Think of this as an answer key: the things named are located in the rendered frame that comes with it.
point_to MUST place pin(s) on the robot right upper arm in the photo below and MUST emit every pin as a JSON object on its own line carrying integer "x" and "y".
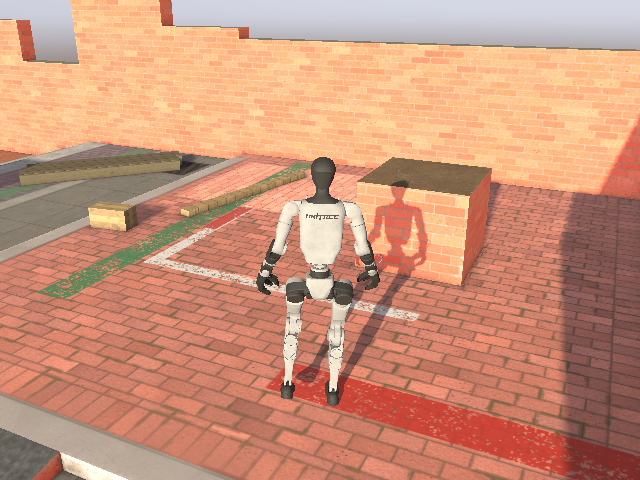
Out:
{"x": 353, "y": 211}

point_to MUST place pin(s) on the robot left upper arm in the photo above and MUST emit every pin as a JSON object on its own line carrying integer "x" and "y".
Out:
{"x": 289, "y": 210}

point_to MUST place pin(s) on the robot torso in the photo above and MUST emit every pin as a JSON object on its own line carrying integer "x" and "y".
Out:
{"x": 321, "y": 234}

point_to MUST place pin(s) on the left robot thigh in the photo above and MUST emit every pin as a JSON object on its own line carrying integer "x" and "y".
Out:
{"x": 295, "y": 292}

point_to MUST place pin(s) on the left robot hand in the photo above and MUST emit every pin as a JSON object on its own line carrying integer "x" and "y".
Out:
{"x": 267, "y": 280}

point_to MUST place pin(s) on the right robot forearm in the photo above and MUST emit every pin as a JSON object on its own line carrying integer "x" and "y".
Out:
{"x": 369, "y": 262}

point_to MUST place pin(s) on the left robot forearm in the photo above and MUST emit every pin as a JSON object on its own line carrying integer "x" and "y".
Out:
{"x": 269, "y": 261}

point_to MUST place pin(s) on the right robot hand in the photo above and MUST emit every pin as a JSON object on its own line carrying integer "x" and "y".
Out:
{"x": 375, "y": 280}

